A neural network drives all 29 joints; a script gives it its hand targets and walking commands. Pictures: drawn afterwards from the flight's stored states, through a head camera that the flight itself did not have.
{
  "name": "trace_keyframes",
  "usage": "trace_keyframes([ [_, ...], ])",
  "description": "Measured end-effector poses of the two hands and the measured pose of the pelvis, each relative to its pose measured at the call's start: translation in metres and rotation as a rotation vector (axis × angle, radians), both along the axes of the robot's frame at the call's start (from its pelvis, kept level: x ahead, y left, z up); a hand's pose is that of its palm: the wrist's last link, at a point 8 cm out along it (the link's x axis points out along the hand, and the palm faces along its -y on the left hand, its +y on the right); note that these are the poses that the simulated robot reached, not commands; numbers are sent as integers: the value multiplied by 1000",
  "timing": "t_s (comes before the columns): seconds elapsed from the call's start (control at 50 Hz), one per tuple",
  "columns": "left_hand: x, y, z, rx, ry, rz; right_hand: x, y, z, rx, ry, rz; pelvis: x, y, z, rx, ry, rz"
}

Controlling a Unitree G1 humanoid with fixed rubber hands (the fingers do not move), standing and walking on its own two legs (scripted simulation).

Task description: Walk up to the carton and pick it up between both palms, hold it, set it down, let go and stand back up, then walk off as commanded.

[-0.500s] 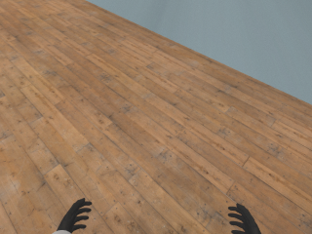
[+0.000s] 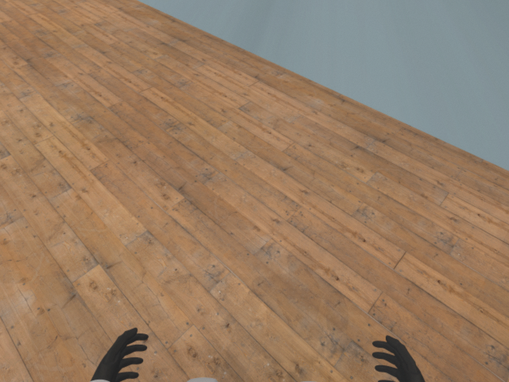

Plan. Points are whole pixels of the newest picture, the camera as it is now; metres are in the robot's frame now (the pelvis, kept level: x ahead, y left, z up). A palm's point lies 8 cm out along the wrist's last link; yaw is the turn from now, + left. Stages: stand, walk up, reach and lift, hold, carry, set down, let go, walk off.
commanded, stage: stand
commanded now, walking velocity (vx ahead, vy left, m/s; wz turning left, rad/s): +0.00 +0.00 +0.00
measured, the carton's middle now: out of the picture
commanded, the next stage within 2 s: walk up in 0.28 s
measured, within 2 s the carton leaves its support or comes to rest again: neither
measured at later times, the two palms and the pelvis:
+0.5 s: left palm out of the picture +0.13 +0.24 -0.09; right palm out of the picture +0.13 -0.24 -0.09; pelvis +0.00 +0.00 +0.00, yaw +0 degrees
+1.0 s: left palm out of the picture +0.06 +0.45 -0.11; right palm (344, 363) +0.17 -0.13 -0.07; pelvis -0.01 +0.14 -0.01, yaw +13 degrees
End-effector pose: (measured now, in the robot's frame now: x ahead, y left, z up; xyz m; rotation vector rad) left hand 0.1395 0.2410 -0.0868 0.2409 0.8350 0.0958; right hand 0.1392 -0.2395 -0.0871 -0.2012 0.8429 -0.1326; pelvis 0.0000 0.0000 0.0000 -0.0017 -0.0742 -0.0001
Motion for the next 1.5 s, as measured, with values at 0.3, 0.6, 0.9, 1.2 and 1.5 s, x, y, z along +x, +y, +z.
trace_keyframes([
  [0.3,-7,2,-3,3,17,3,-6,0,-2,0,13,-2,-3,0,0,0,-5,0],
  [0.6,-14,17,-2,24,10,25,-8,-1,-6,-21,95,74,-4,4,-1,-4,-2,24],
  [0.9,-65,173,-24,85,48,172,31,71,11,-158,137,198,-6,109,-16,-71,24,189],
  [1.2,-144,272,-18,134,199,367,64,189,-13,-143,233,357,-2,197,-12,-14,64,371],
  [1.5,-198,400,-19,161,61,546,106,361,-6,-98,68,542,-13,318,-28,-41,14,536],
])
